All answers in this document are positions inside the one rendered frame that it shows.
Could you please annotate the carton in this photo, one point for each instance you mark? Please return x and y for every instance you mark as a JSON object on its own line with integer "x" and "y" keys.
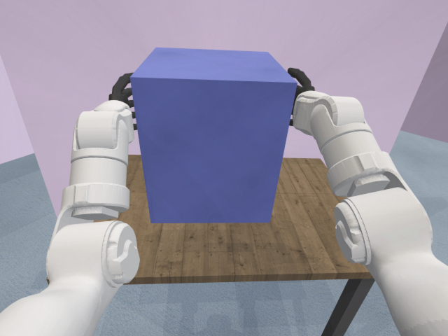
{"x": 212, "y": 127}

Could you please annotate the left robot forearm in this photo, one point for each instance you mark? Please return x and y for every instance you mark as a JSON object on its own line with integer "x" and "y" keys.
{"x": 99, "y": 159}

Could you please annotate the right robot hand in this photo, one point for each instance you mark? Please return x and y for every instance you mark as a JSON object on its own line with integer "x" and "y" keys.
{"x": 305, "y": 83}

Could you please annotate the left robot hand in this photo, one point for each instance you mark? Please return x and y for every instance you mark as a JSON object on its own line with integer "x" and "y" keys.
{"x": 121, "y": 94}

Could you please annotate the table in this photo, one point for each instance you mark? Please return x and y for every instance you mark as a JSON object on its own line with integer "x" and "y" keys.
{"x": 299, "y": 243}

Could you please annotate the right robot forearm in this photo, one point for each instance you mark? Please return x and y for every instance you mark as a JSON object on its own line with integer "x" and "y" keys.
{"x": 356, "y": 165}

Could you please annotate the robot right upper arm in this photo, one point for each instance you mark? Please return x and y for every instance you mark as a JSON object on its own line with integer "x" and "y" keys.
{"x": 387, "y": 232}

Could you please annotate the robot left upper arm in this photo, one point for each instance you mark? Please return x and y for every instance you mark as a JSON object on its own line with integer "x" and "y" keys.
{"x": 87, "y": 264}

